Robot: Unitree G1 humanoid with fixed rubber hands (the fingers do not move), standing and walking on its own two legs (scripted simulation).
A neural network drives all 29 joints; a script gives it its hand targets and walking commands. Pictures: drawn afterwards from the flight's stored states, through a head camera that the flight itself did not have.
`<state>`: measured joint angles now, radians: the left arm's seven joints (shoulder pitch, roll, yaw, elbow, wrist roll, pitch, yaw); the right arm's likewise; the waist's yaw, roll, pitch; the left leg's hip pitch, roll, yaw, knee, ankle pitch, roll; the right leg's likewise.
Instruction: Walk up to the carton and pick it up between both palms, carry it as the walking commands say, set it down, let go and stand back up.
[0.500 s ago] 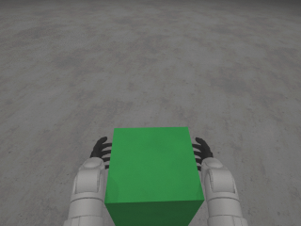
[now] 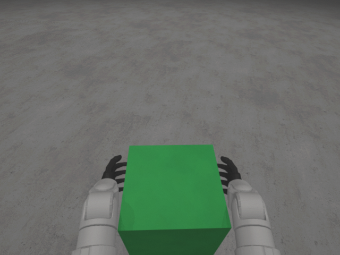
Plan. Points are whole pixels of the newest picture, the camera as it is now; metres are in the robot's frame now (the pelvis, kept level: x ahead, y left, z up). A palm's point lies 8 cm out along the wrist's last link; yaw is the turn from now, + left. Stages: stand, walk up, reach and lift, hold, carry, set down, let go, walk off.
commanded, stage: hold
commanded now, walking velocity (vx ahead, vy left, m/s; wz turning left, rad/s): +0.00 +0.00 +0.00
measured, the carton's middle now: (171, 205) +0.27 +0.00 -0.02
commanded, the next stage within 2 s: carry in 0.24 s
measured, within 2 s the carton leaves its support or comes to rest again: neither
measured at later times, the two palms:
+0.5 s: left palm (83, 183) +0.28 +0.21 +0.07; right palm (211, 178) +0.29 -0.09 +0.07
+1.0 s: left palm (13, 203) +0.23 +0.33 +0.07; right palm (157, 203) +0.22 +0.03 +0.08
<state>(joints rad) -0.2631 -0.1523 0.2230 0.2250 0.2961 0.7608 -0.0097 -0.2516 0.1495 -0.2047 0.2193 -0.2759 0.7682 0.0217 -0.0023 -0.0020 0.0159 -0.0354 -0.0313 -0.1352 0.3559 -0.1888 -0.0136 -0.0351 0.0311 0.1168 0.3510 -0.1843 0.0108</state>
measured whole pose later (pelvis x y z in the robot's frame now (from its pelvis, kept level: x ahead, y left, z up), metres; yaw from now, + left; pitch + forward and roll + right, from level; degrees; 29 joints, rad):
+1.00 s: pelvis -0.02 +0.18 -0.02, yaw -1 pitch +4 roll +2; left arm -0.02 -0.13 0.07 -0.51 0.04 1.19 0.13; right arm -0.01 0.13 -0.04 -0.51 -0.03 1.20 -0.14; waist 0.00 -0.06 -0.13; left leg -0.40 0.03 0.10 0.57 -0.21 -0.02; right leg -0.43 -0.23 -0.01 0.67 -0.34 0.09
